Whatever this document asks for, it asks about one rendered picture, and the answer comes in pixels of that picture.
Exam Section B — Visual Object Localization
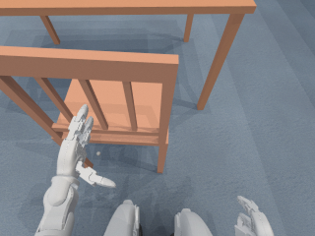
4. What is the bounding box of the left robot forearm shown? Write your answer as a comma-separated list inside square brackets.
[34, 175, 80, 236]

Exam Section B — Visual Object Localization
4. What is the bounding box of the table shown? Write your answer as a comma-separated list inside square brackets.
[0, 0, 257, 110]

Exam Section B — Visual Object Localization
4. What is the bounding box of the left robot shin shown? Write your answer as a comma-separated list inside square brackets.
[123, 200, 139, 236]

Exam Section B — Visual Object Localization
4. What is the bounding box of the robot right hand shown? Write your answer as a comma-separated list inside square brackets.
[234, 196, 275, 236]

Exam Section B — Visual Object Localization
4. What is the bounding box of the robot left hand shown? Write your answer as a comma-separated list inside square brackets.
[56, 104, 116, 188]

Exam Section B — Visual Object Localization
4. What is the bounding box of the chair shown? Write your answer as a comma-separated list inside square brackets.
[0, 45, 179, 174]

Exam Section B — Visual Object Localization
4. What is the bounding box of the left robot thigh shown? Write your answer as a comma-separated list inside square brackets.
[103, 204, 140, 236]

